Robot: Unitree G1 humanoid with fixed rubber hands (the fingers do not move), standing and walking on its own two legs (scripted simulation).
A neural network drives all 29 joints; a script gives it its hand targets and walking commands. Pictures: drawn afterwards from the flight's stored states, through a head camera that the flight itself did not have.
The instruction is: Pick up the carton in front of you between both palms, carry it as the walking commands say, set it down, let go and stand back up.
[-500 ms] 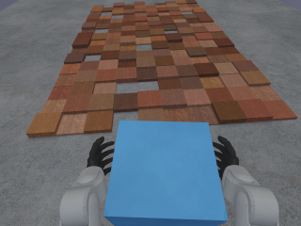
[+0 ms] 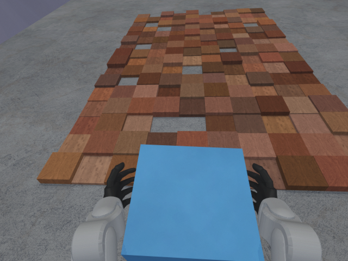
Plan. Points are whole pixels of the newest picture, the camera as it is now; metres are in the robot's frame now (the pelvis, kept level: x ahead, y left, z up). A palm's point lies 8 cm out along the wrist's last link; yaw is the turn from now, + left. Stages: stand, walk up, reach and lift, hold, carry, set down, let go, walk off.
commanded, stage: carry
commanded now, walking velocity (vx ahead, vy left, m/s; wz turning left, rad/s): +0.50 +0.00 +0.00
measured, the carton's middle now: (187, 215) +0.21 +0.00 +0.01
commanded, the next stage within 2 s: none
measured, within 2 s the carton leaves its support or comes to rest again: neither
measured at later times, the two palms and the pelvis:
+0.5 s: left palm (131, 98) +0.57 +0.17 +0.09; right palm (226, 100) +0.54 -0.13 +0.09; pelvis +0.33 +0.04 +0.00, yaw -4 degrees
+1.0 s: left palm (153, 37) +0.96 +0.12 +0.13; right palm (223, 37) +0.96 -0.19 +0.11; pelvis +0.64 -0.03 -0.01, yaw -2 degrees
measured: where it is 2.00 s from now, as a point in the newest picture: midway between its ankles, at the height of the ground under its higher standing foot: (188, 137)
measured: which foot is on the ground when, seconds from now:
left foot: up 0.00-0.16, down 0.18-0.70, up 0.72-1.00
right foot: down 0.00-0.18, up 0.20-0.66, down 0.68-1.00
